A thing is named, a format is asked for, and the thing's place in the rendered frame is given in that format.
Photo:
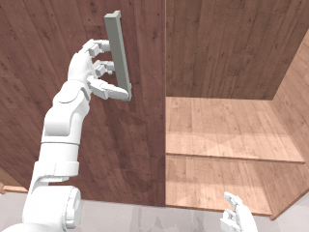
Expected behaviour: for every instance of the left robot hand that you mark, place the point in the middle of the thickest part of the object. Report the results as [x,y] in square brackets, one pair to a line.
[83,70]

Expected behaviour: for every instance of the left robot upper arm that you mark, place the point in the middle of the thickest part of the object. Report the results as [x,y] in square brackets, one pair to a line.
[50,209]

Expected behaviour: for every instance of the wardrobe door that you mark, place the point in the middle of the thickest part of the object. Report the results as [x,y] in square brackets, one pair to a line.
[122,149]
[8,180]

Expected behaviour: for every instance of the robot left forearm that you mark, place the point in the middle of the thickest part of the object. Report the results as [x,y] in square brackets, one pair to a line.
[60,137]

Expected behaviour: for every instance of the right robot hand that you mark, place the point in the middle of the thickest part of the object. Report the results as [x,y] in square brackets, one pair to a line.
[237,221]

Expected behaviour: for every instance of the handle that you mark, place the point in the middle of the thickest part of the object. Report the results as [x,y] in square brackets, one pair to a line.
[116,42]

